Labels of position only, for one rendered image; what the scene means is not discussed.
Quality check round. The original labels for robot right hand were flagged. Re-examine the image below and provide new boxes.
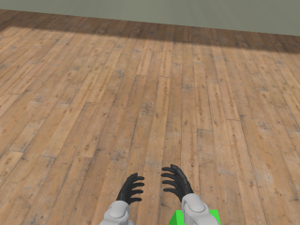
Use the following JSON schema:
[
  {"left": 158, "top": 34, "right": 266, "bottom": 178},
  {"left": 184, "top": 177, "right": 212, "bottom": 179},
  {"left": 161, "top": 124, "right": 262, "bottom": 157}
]
[{"left": 161, "top": 164, "right": 194, "bottom": 202}]

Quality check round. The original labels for robot left forearm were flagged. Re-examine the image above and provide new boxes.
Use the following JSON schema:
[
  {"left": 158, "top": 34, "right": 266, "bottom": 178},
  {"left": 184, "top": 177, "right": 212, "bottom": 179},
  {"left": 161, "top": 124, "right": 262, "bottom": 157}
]
[{"left": 98, "top": 201, "right": 129, "bottom": 225}]

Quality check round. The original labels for carton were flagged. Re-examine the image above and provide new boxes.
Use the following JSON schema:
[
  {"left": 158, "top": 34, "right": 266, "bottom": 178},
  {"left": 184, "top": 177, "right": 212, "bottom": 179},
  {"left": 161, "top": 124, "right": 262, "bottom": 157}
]
[{"left": 169, "top": 209, "right": 221, "bottom": 225}]

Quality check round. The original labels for robot right forearm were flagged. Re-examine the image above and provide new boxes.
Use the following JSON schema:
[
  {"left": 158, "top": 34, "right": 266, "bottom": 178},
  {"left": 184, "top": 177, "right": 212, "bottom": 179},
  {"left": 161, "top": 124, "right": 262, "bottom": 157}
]
[{"left": 181, "top": 193, "right": 220, "bottom": 225}]

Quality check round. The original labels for robot left hand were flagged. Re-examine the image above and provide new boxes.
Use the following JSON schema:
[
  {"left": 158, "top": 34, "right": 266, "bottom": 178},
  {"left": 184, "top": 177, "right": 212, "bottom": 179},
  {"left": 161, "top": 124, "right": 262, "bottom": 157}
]
[{"left": 116, "top": 172, "right": 144, "bottom": 205}]

